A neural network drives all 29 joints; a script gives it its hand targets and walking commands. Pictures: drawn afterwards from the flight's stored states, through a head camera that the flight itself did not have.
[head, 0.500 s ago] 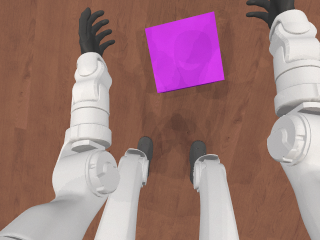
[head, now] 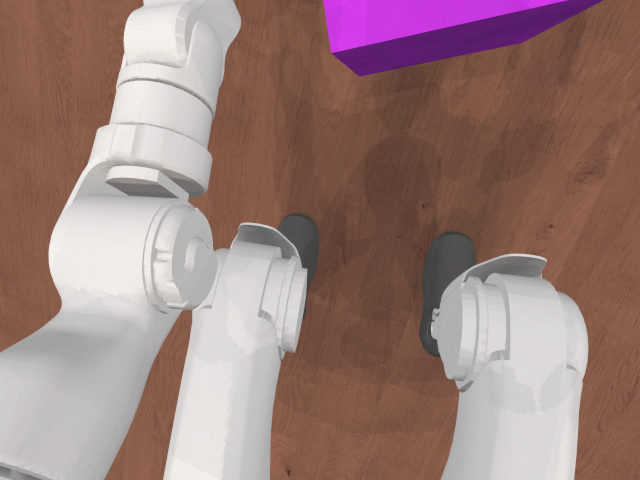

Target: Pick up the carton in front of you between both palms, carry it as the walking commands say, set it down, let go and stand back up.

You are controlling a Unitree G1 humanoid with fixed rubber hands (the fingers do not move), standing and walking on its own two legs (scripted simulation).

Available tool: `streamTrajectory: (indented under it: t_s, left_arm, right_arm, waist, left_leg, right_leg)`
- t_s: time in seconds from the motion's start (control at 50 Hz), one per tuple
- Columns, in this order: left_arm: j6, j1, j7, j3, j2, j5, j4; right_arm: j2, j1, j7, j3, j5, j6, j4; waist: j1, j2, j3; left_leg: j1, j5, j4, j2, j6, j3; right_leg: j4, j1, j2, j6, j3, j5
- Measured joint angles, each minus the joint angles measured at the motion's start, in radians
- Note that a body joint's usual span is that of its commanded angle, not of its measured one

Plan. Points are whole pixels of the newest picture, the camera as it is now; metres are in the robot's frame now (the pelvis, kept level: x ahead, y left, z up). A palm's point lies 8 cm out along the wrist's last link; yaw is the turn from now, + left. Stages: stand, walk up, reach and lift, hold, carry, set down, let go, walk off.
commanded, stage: reach and lift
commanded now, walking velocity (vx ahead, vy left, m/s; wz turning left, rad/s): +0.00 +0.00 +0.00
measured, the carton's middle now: out of the picture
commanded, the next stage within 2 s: none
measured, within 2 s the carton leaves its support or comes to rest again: leaves its support in 0.96 s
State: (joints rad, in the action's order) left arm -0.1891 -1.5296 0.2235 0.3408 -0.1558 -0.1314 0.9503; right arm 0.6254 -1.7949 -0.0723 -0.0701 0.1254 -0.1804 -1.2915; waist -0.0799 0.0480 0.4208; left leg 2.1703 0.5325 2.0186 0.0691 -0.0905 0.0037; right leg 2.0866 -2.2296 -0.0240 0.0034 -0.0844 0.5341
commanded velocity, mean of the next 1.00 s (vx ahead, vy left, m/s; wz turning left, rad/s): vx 0.00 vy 0.00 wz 0.00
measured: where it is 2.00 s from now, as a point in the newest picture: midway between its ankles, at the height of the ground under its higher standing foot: (362, 302)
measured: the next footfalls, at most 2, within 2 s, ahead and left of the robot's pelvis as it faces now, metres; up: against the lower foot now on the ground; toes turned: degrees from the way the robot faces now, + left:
none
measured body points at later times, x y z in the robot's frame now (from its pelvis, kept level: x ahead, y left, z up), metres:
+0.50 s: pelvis +0.01 +0.00 -0.03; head +0.40 -0.05 +0.18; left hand +0.58 +0.12 -0.21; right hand +0.61 -0.22 -0.22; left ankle +0.13 +0.13 -0.37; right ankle +0.11 -0.12 -0.37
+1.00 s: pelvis +0.02 -0.01 -0.04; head +0.39 -0.07 +0.20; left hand +0.59 +0.10 -0.20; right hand +0.60 -0.20 -0.21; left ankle +0.13 +0.13 -0.37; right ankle +0.11 -0.12 -0.37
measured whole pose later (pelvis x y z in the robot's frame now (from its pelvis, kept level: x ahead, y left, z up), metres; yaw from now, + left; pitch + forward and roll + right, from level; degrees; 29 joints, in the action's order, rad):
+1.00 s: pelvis +0.02 -0.01 -0.04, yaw +0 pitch +37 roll +6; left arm -0.25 -1.47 0.20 0.46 -0.09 -0.04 0.88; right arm 0.43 -1.61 -0.01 -0.01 0.04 -0.27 -1.09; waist -0.03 0.06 0.38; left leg 2.22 0.61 2.19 0.09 -0.12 -0.04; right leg 2.25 -2.27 -0.01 0.04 -0.04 0.62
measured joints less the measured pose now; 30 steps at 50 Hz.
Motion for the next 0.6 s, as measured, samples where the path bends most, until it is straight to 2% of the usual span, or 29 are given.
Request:
streamTrajectory:
  t_s: [0.1, 0.2, 0.34, 0.6]
  left_arm:
    - [0.023, -0.07, -0.013, 0.003, -0.008, 0.008, 0.062]
    - [0.055, -0.041, -0.018, -0.008, -0.007, 0.005, 0.089]
    - [0.084, -0.021, -0.025, -0.024, -0.019, -0.007, 0.082]
    - [0.071, -0.045, -0.03, -0.03, 0.011, 0.004, 0.08]
  right_arm:
    - [0.007, -0.046, -0.004, -0.011, -0.001, 0.014, -0.031]
    - [-0.014, -0.001, 0.011, -0.017, 0.011, 0.038, -0.02]
    - [-0.032, 0.015, 0.026, -0.037, 0.036, 0.06, -0.004]
    - [-0.064, 0.009, 0.009, -0.06, 0.045, 0.053, -0.014]
  waist:
    - [0.0, 0.013, 0.109]
    - [0.005, 0.019, 0.101]
    - [0.03, 0.015, 0.09]
    - [0.036, 0.013, 0.102]
  left_leg:
    - [-0.003, 0.012, 0.069, 0.01, -0.016, -0.015]
    - [0.0, 0.048, 0.113, 0.012, -0.021, -0.021]
    - [0.0, 0.074, 0.146, 0.012, -0.015, -0.014]
    - [-0.008, 0.057, 0.138, 0.01, -0.005, -0.004]
  right_leg:
    - [0.069, 0.005, 0.007, 0.013, 0.016, 0.013]
    - [0.114, 0.003, 0.013, 0.021, 0.024, 0.052]
    - [0.147, 0.005, 0.013, 0.015, 0.018, 0.08]
    - [0.139, 0.014, 0.01, 0.004, 0.007, 0.063]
